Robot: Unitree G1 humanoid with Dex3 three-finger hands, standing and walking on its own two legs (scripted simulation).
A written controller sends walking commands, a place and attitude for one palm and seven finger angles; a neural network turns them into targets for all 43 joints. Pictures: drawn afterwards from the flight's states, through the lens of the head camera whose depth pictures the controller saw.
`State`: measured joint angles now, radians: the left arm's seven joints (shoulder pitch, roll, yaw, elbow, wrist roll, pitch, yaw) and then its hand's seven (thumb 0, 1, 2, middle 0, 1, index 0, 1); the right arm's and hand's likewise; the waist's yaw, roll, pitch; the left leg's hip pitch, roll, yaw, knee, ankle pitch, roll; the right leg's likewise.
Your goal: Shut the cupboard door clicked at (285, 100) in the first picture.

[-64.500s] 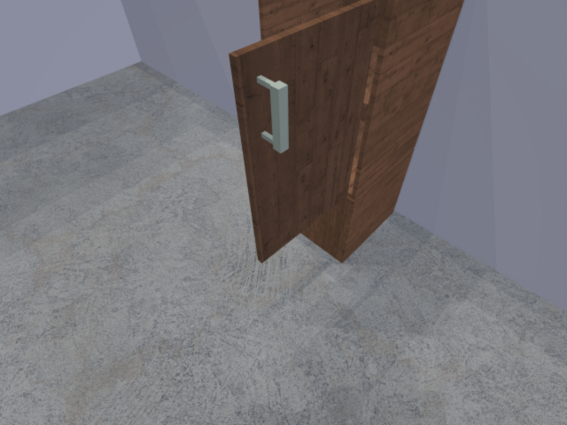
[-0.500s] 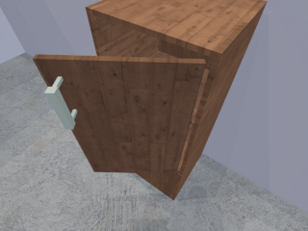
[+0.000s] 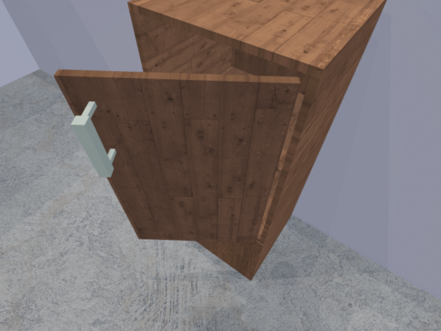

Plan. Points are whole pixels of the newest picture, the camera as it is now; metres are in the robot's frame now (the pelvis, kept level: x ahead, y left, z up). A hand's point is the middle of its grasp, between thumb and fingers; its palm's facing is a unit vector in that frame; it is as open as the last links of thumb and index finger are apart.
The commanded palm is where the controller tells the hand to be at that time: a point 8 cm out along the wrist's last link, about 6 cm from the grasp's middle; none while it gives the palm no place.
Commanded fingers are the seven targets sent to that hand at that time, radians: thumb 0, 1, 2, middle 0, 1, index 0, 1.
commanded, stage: shuffle to correct the standing spot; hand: left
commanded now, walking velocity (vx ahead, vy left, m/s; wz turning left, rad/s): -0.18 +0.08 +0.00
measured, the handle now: (98, 140) +0.39 +0.25 +0.13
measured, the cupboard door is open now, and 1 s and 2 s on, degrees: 34 34 34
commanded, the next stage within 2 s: come to a stop and stand still in 0.04 s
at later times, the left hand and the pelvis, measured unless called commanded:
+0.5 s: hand out of the picture -0.03 +0.21 -0.18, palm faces +0.06 -0.98 -0.18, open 7.4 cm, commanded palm none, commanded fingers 0.00 0.90 0.90 -0.20 -0.30 -0.20 -0.30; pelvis -0.05 +0.03 +0.00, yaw +1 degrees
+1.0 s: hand out of the picture -0.03 +0.17 -0.18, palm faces +0.06 -0.98 -0.18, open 7.4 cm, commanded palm none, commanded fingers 0.00 0.90 0.90 -0.20 -0.30 -0.20 -0.30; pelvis -0.02 +0.02 -0.01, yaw +2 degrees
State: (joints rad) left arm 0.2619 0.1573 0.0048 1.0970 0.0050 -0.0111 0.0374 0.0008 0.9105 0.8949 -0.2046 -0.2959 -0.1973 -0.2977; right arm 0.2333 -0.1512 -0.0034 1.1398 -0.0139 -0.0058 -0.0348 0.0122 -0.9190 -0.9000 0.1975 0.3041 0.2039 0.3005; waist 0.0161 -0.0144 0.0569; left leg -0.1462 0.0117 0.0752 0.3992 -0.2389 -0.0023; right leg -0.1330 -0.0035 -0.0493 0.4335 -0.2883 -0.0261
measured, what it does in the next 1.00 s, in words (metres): stands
